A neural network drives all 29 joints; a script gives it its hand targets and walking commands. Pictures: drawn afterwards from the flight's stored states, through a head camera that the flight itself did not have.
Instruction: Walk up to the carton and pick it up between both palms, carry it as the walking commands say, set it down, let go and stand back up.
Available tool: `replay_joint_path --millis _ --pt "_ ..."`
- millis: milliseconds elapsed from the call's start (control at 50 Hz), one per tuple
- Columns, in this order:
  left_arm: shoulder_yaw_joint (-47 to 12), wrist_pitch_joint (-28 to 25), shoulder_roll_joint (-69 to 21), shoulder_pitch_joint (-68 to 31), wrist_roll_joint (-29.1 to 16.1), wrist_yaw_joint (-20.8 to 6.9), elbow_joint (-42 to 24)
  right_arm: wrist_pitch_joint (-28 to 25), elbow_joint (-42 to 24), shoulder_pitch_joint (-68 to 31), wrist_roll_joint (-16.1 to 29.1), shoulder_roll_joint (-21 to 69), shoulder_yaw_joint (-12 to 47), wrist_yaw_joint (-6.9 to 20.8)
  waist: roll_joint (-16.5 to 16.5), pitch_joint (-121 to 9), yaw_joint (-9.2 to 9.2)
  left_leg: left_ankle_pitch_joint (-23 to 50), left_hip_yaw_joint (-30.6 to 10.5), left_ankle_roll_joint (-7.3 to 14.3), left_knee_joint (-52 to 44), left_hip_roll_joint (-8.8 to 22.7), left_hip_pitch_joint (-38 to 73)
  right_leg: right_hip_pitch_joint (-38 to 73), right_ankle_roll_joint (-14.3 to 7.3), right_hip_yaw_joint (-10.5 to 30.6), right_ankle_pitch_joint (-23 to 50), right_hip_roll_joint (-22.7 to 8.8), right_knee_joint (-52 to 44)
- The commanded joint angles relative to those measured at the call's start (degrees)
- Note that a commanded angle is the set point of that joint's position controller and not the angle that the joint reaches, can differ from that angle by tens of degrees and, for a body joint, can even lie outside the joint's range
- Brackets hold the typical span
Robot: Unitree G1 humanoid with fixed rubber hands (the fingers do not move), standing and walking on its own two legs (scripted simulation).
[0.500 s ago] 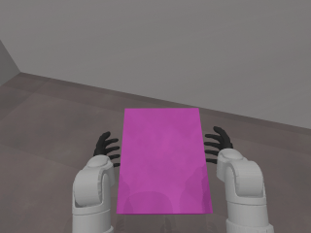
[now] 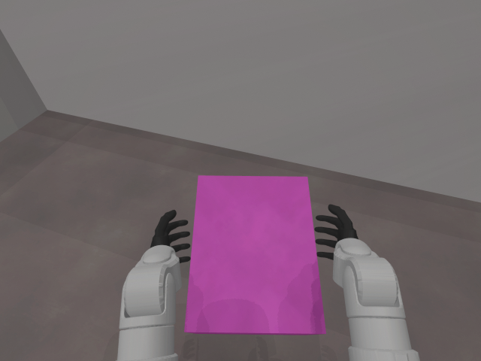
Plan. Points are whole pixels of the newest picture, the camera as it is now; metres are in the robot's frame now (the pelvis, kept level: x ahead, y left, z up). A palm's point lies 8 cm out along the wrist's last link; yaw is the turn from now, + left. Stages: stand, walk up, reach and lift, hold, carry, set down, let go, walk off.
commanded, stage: carry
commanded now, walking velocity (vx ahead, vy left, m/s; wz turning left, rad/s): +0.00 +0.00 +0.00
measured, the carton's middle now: (252, 255) +0.33 +0.00 -0.03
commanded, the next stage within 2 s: none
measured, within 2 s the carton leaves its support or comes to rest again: neither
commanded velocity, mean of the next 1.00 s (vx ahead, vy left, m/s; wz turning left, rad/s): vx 0.00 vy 0.00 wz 0.00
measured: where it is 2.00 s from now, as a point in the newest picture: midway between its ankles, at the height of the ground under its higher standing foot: outside the picture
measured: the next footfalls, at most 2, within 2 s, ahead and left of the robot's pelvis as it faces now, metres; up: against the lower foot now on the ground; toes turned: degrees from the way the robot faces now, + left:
none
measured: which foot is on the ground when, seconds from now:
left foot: down 0.00-1.00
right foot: down 0.00-1.00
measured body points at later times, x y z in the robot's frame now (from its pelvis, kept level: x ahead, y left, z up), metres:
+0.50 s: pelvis -0.02 +0.00 +0.00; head -0.04 +0.00 +0.45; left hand +0.27 +0.15 +0.03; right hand +0.27 -0.15 +0.02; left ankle -0.02 +0.09 -0.73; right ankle -0.02 -0.10 -0.73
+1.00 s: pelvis -0.04 +0.00 +0.00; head -0.06 +0.00 +0.45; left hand +0.25 +0.15 +0.01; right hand +0.25 -0.15 +0.01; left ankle -0.02 +0.09 -0.73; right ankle -0.02 -0.10 -0.73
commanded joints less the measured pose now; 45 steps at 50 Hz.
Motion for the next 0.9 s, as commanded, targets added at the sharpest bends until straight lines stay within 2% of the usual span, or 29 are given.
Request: replay_joint_path --millis 0,180,540,880 --pt "-27.98 -4.18 -48.42 -24.21 -16.48 -13.46 -5.37 -3.6 -4.71 -22.51 16.22 49.93 27.9 13.32 0.19 -15.89 -0.06 23.12 -5.63 -0.28 -3.45 8.09 6.55 5.31 -1.21 5.23 17.9 -7.2 -3.63" --pt "-26.43 -9.87 -46.51 -24.82 -14.29 -15.13 -0.27 -9.18 -0.35 -22.8 14.45 47.73 27.3 14.91 0.05 -14.02 0.01 16.65 -6.09 -0.31 -5.15 7.82 5.81 4.32 -1.29 5.71 13.77 -7.42 -5.02" --pt "-24.96 -19.93 -42.92 -26.01 -9.69 -18.21 10.56 -19.44 9.3 -24.18 10.19 44.79 27.16 18.11 0.03 -14.19 -0.03 17.23 -6.24 0.14 -4.99 7.77 6.23 3.83 -2.15 6.61 15.0 -7.18 -5.37" --pt "-25.96 -24.27 -40.92 -26.88 -9.43 -19.64 13.63 -23.91 11.33 -24.58 10.19 44.18 29.29 19.15 0.4 -14.17 -0.2 15.18 -7.36 0.39 -5.37 8.05 5.68 3.4 -2.56 7.5 13.64 -6.72 -6.12"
